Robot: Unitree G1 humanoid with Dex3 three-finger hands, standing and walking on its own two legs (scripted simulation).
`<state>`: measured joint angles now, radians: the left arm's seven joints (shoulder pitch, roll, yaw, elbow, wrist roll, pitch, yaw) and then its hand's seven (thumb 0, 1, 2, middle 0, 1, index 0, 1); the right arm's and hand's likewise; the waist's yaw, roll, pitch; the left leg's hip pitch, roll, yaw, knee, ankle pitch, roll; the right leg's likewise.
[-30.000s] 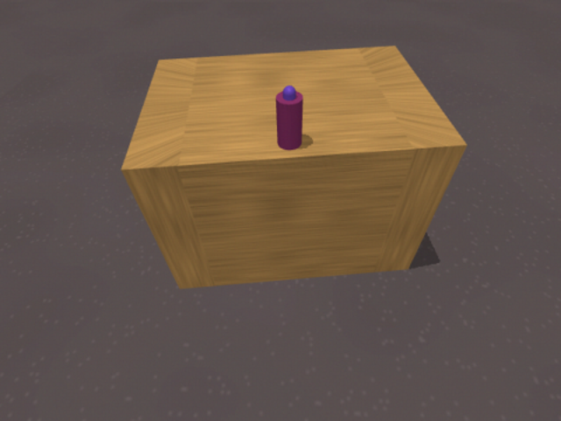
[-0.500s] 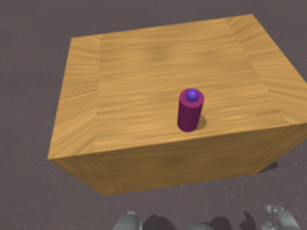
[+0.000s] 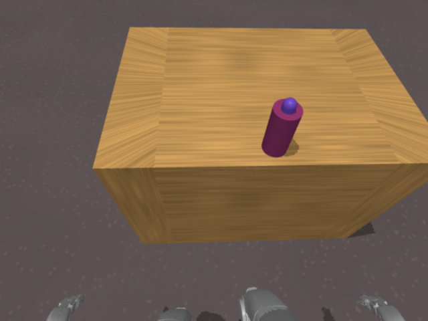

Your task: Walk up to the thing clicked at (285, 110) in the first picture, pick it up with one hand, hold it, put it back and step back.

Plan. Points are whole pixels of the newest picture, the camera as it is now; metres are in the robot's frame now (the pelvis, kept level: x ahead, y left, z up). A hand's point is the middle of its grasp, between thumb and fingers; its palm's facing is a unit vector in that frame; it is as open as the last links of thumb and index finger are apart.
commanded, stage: step back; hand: right
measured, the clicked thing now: (281, 125) +0.53 -0.17 -0.02
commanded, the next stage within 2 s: none
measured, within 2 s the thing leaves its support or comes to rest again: neither
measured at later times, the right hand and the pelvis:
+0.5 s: hand out of the picture -0.07 -0.28 -0.15, palm faces +0.07 +0.94 -0.33, open 7.4 cm; pelvis -0.14 -0.01 +0.01, yaw -6 degrees
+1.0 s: hand out of the picture -0.20 -0.23 -0.12, palm faces +0.01 +0.90 -0.43, open 7.4 cm; pelvis -0.30 +0.04 +0.01, yaw -5 degrees
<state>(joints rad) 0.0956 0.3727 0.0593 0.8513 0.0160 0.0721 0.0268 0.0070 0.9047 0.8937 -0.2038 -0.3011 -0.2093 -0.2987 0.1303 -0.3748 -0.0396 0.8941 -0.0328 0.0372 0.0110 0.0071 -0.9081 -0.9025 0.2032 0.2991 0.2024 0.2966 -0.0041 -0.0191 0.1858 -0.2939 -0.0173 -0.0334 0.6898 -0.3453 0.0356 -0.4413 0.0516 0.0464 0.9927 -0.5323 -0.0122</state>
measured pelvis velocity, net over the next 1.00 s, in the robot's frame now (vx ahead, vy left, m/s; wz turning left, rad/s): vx -0.30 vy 0.04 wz -0.08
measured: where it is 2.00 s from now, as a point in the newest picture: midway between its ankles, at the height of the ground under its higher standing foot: outside the picture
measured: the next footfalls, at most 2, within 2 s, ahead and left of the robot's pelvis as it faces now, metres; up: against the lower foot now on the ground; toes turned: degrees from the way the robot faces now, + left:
right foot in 0.30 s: -0.09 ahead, -0.14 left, +0.00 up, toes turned -4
left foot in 0.70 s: -0.20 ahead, +0.14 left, +0.00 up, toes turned -4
